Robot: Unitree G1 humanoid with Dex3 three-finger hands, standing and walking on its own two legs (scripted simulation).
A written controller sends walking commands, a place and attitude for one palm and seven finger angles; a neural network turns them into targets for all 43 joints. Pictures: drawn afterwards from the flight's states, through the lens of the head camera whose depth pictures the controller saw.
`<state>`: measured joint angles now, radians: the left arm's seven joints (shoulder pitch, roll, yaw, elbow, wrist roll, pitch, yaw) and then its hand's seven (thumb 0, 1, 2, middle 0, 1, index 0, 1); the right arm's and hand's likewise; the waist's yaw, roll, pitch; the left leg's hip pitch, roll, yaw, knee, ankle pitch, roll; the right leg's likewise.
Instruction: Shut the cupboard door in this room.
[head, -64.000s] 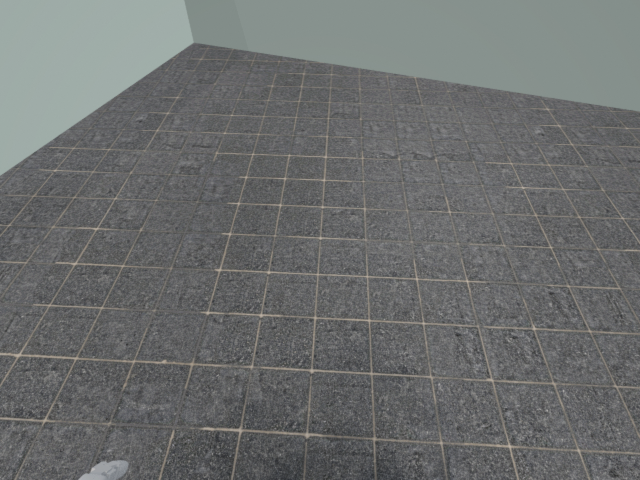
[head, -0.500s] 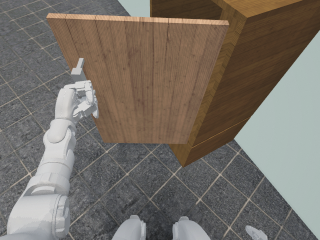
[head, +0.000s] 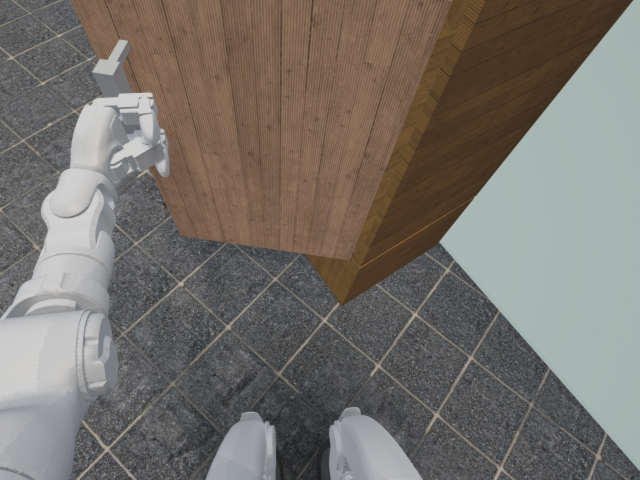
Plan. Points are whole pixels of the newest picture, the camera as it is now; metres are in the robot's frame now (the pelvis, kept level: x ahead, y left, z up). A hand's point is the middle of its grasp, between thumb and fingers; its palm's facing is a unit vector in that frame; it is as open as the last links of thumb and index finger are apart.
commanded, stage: push the door shut along its arc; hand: left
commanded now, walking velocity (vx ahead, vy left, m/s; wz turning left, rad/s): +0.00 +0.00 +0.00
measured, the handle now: (133, 102) +0.57 +0.21 +0.07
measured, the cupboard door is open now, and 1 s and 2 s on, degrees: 49 37 34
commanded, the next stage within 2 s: pull the fist back off the door in 0.94 s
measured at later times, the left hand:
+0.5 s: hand (205, 108) +0.56 +0.12 +0.08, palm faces -0.28 -0.96 -0.01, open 3.1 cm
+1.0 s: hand (228, 89) +0.59 +0.09 +0.09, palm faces -0.34 -0.94 -0.02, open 3.6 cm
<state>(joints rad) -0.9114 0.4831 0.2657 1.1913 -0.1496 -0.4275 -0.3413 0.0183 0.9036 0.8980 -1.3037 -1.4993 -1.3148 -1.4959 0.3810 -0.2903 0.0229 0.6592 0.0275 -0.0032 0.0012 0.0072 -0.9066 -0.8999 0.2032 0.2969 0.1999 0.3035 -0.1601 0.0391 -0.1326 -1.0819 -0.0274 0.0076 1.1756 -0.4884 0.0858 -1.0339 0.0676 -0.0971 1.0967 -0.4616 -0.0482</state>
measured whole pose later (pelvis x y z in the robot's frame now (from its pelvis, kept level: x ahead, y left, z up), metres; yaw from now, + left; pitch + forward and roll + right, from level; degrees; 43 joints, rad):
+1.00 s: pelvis +0.01 -0.01 -0.02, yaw -1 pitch +30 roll -6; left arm -1.33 0.60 0.19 1.38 -0.07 -0.26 -0.42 0.05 1.02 1.01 -1.30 -1.50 -1.30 -1.50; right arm 0.40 -0.29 0.05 0.70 -0.01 -0.05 -0.01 0.00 -0.91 -0.90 0.20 0.30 0.20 0.30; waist -0.27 0.06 -0.12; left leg -1.26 -0.01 -0.03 1.27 -0.53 0.07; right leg -1.20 0.09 -0.13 1.17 -0.49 -0.07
